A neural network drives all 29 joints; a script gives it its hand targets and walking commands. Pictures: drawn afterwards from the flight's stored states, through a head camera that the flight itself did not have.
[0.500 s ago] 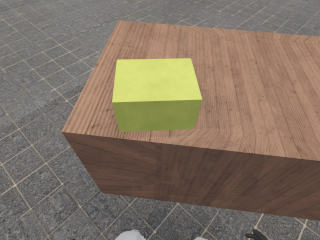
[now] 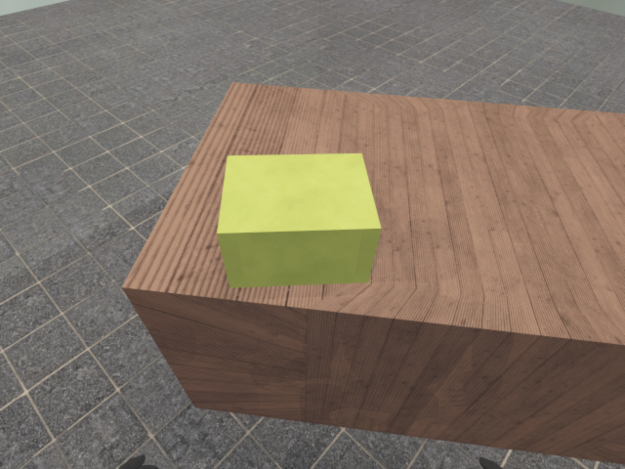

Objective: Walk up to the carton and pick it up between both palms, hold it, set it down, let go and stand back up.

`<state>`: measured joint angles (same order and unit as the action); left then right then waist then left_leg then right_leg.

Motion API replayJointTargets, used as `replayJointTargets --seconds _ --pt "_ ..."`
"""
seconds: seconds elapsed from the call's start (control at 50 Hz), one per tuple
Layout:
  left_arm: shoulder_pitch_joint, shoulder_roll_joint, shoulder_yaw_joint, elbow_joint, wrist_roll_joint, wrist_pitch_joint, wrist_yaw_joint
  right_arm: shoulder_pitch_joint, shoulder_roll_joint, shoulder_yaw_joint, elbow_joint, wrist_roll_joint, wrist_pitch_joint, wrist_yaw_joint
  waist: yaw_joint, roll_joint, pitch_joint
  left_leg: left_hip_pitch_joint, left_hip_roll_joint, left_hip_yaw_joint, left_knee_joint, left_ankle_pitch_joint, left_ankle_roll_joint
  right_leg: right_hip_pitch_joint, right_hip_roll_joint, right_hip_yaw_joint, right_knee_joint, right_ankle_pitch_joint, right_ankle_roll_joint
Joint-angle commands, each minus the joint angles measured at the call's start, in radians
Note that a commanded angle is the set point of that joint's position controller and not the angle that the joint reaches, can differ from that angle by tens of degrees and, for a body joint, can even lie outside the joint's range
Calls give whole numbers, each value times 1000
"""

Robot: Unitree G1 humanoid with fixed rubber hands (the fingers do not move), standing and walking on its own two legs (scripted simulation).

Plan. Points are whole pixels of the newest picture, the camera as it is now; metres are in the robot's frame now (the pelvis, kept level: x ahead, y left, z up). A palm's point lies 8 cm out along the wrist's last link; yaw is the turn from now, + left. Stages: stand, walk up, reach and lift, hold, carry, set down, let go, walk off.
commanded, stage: walk up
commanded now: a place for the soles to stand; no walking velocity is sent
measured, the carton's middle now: (297, 218) +0.56 +0.05 -0.03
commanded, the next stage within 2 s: none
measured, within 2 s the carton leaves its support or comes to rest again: neither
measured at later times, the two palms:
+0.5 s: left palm out of the picture -0.02 +0.36 -0.13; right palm out of the picture +0.12 -0.18 -0.12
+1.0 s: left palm (41, 434) +0.19 +0.40 -0.13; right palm out of the picture +0.17 -0.11 -0.14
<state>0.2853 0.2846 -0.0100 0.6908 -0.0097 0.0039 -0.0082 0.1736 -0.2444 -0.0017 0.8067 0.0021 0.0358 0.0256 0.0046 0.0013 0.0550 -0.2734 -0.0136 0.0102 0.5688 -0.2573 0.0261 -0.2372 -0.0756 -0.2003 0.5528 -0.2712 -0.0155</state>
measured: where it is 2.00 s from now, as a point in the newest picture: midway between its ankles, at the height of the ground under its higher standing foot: outside the picture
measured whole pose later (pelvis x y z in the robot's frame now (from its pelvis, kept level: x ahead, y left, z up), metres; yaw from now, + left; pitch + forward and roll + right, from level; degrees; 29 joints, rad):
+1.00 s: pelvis +0.10 +0.14 -0.02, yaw -3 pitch -2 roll -1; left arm 0.26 0.25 0.02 0.73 0.00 0.02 0.00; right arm 0.25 -0.25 0.01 0.74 0.01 0.04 -0.01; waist -0.01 0.03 0.13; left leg -0.28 0.05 0.16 0.75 -0.43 0.04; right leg -0.37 0.00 0.00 0.70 -0.29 0.00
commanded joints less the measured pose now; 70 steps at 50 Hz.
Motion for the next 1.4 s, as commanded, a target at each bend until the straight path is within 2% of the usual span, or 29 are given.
replayJointTargets --seconds 0.0,0.16,0.18,0.2,0.22,0.24,0.32,0.4,0.42,0.46,0.48,0.5,0.52,0.54,0.56,0.62,0.68,0.72,0.78,0.84,0.88,0.92,0.94,0.98,1.02,1.04,1.14,1.28,1.38 --pt "12 166 59 -92 7 -23 9 -13 -159 -40 -85 5 -36 -3 -3 1 -18 -31 91 -126 -129 37 24 -16 -151 178 -191 -120 -59" --pt "56 149 59 -69 2 -28 9 -1 -171 -40 -85 12 -40 -3 9 33 -62 -83 110 -189 -196 -1 52 65 -91 157 -124 -47 -41" --pt "238 163 97 -26 55 -37 36 43 -182 -55 -90 -41 -25 29 29 79 -104 -183 34 -119 -73 -335 53 196 -157 256 -185 -387 -92" --pt "301 241 124 8 74 -38 56 10 -137 -53 -113 -53 -13 44 69 -17 -27 -371 -18 -28 107 -333 19 274 -308 420 -311 -570 -162" --pt "297 280 138 28 80 -35 73 11 -113 -54 -126 -68 0 53 73 -72 17 -445 32 11 294 -308 -7 254 -461 537 -388 -618 -242" --pt "262 272 141 29 85 -35 86 23 -118 -59 -135 -75 10 60 59 -47 56 -480 81 -23 384 -276 -24 206 -513 562 -407 -551 -277" --pt "158 208 118 41 80 -58 89 79 -111 -78 -134 -59 7 70 4 -79 71 -367 136 -87 379 -160 -53 92 -430 372 -407 -370 -218" --pt "114 220 126 56 69 -64 72 70 -81 -77 -138 -31 -13 83 9 -173 97 -187 131 -30 193 -131 -35 -42 -322 188 -366 -365 -180" --pt "85 235 131 54 70 -60 66 115 -78 -82 -125 -25 -23 85 -20 -197 72 -77 130 -12 137 -106 -23 -108 -302 137 -325 -401 -166" --pt "61 190 119 50 75 -45 57 249 -118 -105 -64 -18 -39 75 -85 -97 41 172 62 81 58 -16 -5 -279 -231 51 -152 -506 -123" --pt "85 135 98 44 69 -33 47 319 -153 -119 -38 -16 -47 55 -109 33 21 249 34 64 12 -18 5 -319 -155 15 22 -501 -86" --pt "133 33 62 25 44 -21 29 372 -242 -140 -22 -21 -54 31 -133 297 4 234 142 -149 -176 -203 50 -367 -30 -53 313 -454 -36" --pt "156 18 56 -19 23 -9 15 338 -316 -141 -46 -23 -55 6 -116 353 60 80 330 -531 -394 -542 142 -429 46 83 520 -434 -4" --pt "160 89 85 -10 25 8 21 256 -326 -139 -47 -11 -41 -10 -88 228 126 -46 390 -584 -424 -642 218 -388 5 185 587 -404 -10" --pt "151 120 94 -8 29 13 23 215 -298 -131 -58 -11 -37 -17 -72 174 161 -49 364 -542 -397 -509 241 -400 -3 212 626 -336 -3" --pt "250 92 84 32 29 -7 25 176 -231 -96 -89 -29 -46 -32 -36 158 81 0 320 -310 -305 -210 201 -336 -23 252 595 -201 13" --pt "223 111 94 20 52 9 25 148 -202 -84 -86 -33 -56 -40 -23 138 89 -91 386 -339 -334 -215 212 -269 -38 292 544 -180 42" --pt "201 101 89 7 43 17 25 103 -188 -71 -100 -41 -62 -49 0 81 110 -107 384 -266 -277 6 218 -231 -35 286 437 -160 52" --pt "171 65 74 -6 39 9 27 101 -192 -64 -122 -39 -60 -47 -1 128 43 -24 357 -136 -149 431 177 -150 -8 232 270 -141 30" --pt "135 79 81 -12 34 -2 23 90 -217 -57 -142 -14 -46 -45 10 93 -33 -44 317 -71 -44 563 101 22 40 193 95 69 -9" --pt "146 133 97 -26 36 -12 22 80 -202 -41 -172 2 -44 -38 38 -19 -83 -114 259 -17 54 377 28 131 -7 308 15 410 -69" --pt "63 205 104 -45 -1 -11 20 153 -140 -28 -166 20 -20 -38 -5 -116 -133 7 63 82 203 -152 -33 -55 -212 585 -116 337 -233" --pt "3 201 101 -43 -9 -9 17 159 -134 -26 -162 13 -10 -44 -22 -136 -123 82 65 34 150 -177 -24 -135 -198 588 -116 256 -252" --pt "-44 143 73 -60 -2 -6 12 140 -167 -30 -158 3 -25 -42 -34 -82 -110 115 130 -27 -27 -25 -4 -139 -84 448 -45 275 -139" --pt "-20 115 67 -65 9 -4 12 89 -233 -51 -173 1 -43 -40 -7 33 -99 57 261 -100 -149 116 40 -89 41 282 116 308 -38" --pt "-15 108 69 -57 18 0 13 78 -231 -48 -176 0 -45 -38 -1 25 -79 32 289 -80 -155 205 62 -64 52 260 126 287 -24" --pt "-47 119 71 -51 15 -7 2 82 -199 -33 -203 5 -36 -33 -10 32 -131 105 229 71 -72 307 33 -19 26 301 81 413 -55" --pt "-52 133 80 -65 12 -1 -6 49 -221 -42 -238 2 -16 -31 -6 53 -102 73 251 76 -112 37 67 -61 65 333 91 296 -57" --pt "-47 153 94 -63 16 -9 -8 33 -219 -45 -251 2 -13 -26 2 48 -98 77 245 87 -84 -8 69 -77 65 372 80 303 -73"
